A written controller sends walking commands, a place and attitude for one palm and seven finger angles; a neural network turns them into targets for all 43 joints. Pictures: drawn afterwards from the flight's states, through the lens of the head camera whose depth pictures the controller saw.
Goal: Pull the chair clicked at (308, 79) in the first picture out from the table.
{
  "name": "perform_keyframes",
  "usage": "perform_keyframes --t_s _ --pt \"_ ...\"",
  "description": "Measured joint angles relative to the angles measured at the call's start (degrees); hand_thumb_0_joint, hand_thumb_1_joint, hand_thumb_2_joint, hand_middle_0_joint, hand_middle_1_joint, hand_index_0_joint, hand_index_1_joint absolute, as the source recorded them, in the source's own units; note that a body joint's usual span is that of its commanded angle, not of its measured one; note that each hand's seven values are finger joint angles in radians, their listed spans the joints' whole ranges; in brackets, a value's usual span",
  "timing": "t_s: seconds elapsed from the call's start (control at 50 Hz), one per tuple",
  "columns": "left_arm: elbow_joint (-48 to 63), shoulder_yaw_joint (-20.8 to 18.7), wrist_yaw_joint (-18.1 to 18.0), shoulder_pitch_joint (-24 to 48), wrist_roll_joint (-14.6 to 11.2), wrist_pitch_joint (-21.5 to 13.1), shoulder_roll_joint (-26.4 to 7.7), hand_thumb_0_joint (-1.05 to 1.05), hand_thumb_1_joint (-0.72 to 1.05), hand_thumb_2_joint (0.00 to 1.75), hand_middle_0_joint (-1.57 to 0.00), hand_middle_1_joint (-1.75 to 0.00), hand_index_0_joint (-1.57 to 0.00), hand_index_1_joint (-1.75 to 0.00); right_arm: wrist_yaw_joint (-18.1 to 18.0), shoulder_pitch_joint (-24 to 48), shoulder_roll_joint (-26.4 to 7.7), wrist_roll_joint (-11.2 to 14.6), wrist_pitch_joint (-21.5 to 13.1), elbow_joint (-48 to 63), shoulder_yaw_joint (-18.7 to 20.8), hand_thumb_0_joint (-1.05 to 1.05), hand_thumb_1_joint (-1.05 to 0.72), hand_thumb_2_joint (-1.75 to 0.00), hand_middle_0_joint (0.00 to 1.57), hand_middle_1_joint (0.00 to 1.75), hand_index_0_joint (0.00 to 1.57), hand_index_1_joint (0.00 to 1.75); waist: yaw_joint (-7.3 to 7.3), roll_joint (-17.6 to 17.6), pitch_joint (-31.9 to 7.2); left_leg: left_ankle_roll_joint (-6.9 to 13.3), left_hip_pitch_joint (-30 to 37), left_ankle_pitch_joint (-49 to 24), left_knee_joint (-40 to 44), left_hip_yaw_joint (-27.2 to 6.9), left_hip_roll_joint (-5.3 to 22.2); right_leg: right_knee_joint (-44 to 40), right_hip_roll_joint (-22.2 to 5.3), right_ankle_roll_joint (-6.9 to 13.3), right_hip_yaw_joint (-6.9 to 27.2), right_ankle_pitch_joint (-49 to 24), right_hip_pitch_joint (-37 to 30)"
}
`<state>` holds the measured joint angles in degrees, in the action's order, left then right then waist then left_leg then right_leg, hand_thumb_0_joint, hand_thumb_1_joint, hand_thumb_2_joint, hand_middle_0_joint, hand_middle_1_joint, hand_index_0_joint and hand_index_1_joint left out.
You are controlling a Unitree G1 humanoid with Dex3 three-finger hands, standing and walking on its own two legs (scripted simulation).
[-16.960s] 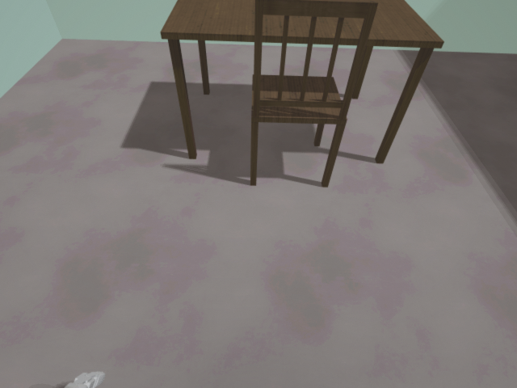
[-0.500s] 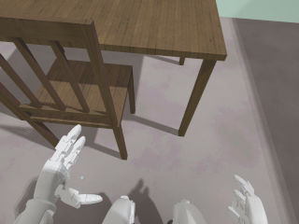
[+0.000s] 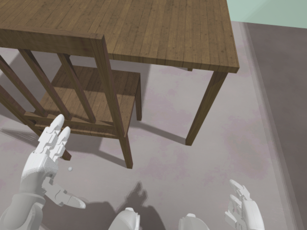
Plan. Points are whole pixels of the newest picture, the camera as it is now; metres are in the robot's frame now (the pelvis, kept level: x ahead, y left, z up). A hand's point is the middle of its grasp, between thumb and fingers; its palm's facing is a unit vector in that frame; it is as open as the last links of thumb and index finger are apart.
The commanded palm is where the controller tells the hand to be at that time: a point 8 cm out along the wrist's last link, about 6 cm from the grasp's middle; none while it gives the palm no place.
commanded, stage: raise the hand toward the chair's back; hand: left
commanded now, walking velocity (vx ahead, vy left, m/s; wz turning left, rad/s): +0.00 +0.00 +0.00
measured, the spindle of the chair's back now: (51, 91) +0.49 +0.36 +0.00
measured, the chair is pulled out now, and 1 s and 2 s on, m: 0.00 0.00 0.00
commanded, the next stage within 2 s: aim the fingers beside a spindle in 0.50 s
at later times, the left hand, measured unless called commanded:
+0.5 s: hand (78, 173) +0.23 +0.19 +0.04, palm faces -0.07 -1.00 -0.06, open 16.9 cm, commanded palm +0.22 +0.25 +0.05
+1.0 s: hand (88, 164) +0.26 +0.18 +0.03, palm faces -0.06 -1.00 -0.06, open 16.9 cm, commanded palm +0.24 +0.24 +0.03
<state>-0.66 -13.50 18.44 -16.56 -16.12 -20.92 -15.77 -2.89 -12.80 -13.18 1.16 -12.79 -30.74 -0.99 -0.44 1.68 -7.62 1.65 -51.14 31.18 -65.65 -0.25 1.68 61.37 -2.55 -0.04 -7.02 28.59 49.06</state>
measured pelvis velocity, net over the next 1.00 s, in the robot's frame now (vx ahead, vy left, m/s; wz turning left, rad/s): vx -0.01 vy -0.01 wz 0.00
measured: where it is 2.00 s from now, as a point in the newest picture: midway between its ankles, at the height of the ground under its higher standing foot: outside the picture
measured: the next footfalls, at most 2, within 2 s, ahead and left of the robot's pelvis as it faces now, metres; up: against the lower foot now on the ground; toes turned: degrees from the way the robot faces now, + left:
none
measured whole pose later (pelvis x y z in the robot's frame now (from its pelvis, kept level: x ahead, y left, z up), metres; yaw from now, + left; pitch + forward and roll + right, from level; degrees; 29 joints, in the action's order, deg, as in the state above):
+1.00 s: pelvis -0.01 -0.01 -0.01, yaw +0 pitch +18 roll -2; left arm -8.8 -12.3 18.4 -9.6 -15.1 -21.4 -15.2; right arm -2.5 -13.2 -14.2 1.3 -11.9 -30.6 -0.6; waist 1.1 1.9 -7.9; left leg 0.7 -53.8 30.6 -66.9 -0.1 2.1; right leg 63.9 -2.2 1.1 -6.6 28.7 52.7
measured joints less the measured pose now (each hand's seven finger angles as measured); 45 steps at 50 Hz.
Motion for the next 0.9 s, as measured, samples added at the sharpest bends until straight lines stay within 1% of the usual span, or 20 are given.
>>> perform_keyframes --t_s 0.04,0.08,0.16,0.2,0.24,0.3,0.34,0.42,0.48,0.62,0.8,0.9 --pt "-1.4 -0.5 0.7 1.3 0.0 0.3 -0.3 -0.01 -0.5 0.31 -0.07 -0.08 -0.07 -0.08 0.1 -0.2 -0.4 0.1 0.2 -0.4 0.1 0.01 -0.9 -0.9 0.21 0.3 0.2 0.3 0.15 0.2 0.0 0.0 -0.2 0.0 0.0 0.0 0.0 0.0 0.0 0.0 0.0 0.0 0.2" --pt "-2.6 -0.4 1.6 2.0 0.0 1.3 -0.6 -0.01 -0.5 0.31 -0.06 -0.08 -0.06 -0.08 0.2 -0.3 -0.8 0.3 0.5 -0.4 0.2 0.01 -0.9 -0.9 0.21 0.3 0.2 0.3 0.42 0.4 0.1 0.0 -0.2 -0.1 0.1 0.1 0.0 -0.1 0.0 0.0 0.1 -0.1 0.3" --pt "-2.8 0.4 3.0 1.0 -0.4 3.2 -0.6 -0.01 -0.5 0.31 -0.06 -0.08 -0.06 -0.08 0.3 -0.7 -1.0 0.4 0.6 -0.2 0.7 0.01 -0.9 -0.9 0.21 0.3 0.2 0.3 1.03 0.4 0.1 0.1 0.5 -0.4 1.1 0.6 0.1 -0.8 0.2 0.0 0.6 -0.5 -0.1" --pt "-2.1 0.5 2.6 0.1 -0.6 2.8 -0.4 -0.01 -0.5 0.31 -0.06 -0.08 -0.06 -0.08 0.3 -1.1 -0.9 0.3 0.6 0.0 0.9 0.01 -0.9 -0.9 0.21 0.3 0.2 0.3 1.18 0.1 0.0 0.0 1.0 -0.6 1.6 0.8 0.2 -1.2 0.3 0.0 0.8 -0.6 -0.4" --pt "-1.9 0.3 1.8 -0.4 -0.8 1.7 0.0 -0.01 -0.5 0.3 -0.07 -0.08 -0.07 -0.08 0.3 -1.3 -0.9 0.3 0.5 0.0 1.1 0.01 -0.9 -0.9 0.2 0.3 0.2 0.3 1.25 -0.1 -0.1 -0.1 1.2 -0.7 1.8 0.8 0.2 -1.3 0.3 0.1 0.8 -0.7 -0.6" --pt "-2.5 -0.2 0.6 0.0 -0.6 0.0 0.3 -0.01 -0.5 0.3 -0.07 -0.08 -0.07 -0.08 0.4 -1.2 -1.0 0.3 0.6 0.1 1.1 0.01 -0.9 -0.9 0.2 0.3 0.2 0.3 1.18 -0.2 -0.1 -0.2 1.0 -0.6 1.4 0.5 0.2 -0.8 0.3 0.3 0.5 -0.5 -0.4" --pt "-3.2 -0.2 0.4 0.6 -0.3 -0.5 0.4 -0.01 -0.5 0.3 -0.07 -0.08 -0.07 -0.08 0.5 -0.9 -1.2 0.3 0.6 0.1 1.0 0.01 -0.9 -0.9 0.2 0.3 0.2 0.3 1.11 -0.2 0.0 -0.3 0.6 -0.6 1.0 0.3 0.2 -0.4 0.3 0.4 0.3 -0.4 -0.1" --pt "-3.8 0.4 1.3 0.8 0.2 0.0 0.0 -0.01 -0.5 0.3 -0.06 -0.08 -0.06 -0.08 0.4 -0.4 -1.2 0.4 0.7 0.4 0.7 0.01 -0.9 -0.9 0.2 0.3 0.2 0.3 1.0 0.1 0.2 -0.4 0.2 -0.6 0.6 0.1 0.3 0.0 0.3 0.6 0.2 -0.3 0.2" --pt "-3.2 0.9 2.0 0.1 -0.1 0.5 -0.1 -0.01 -0.5 0.3 -0.06 -0.08 -0.06 -0.08 0.3 -0.2 -1.0 0.4 0.7 0.5 0.6 0.01 -0.9 -0.9 0.2 0.3 0.2 0.3 0.96 0.3 0.2 -0.5 0.6 -0.8 0.9 0.2 0.3 -0.2 0.4 0.6 0.2 -0.4 -0.1" --pt "-4.2 0.0 1.5 0.8 -0.9 -0.5 0.4 -0.01 -0.5 0.3 -0.07 -0.08 -0.07 -0.08 0.1 0.0 -0.6 0.5 0.5 0.4 0.1 0.01 -0.9 -0.9 0.2 0.3 0.2 0.3 0.69 0.2 -0.1 -0.8 0.5 -0.9 0.8 -0.1 0.3 0.0 0.4 0.9 0.0 -0.4 -0.1" --pt "-6.0 2.5 1.8 4.1 0.5 -0.5 0.7 -0.01 -0.5 0.3 -0.06 -0.08 -0.06 -0.08 -0.1 0.2 -1.3 0.2 -0.2 0.1 -0.1 0.01 -0.9 -0.9 0.21 0.3 0.2 0.3 0.86 0.3 0.0 -0.9 -1.3 -0.7 -0.7 -0.4 0.3 1.6 0.3 1.1 -0.2 0.0 1.8" --pt "-6.6 2.0 0.6 5.8 0.8 -0.6 0.9 -0.01 -0.5 0.3 -0.07 -0.08 -0.07 -0.08 0.1 0.1 -0.9 0.2 0.3 0.1 0.2 0.01 -0.9 -0.9 0.2 0.3 0.2 0.3 1.32 0.0 -0.1 -1.0 -2.0 -0.6 -1.0 0.0 0.4 2.3 0.4 1.2 0.2 0.1 2.8"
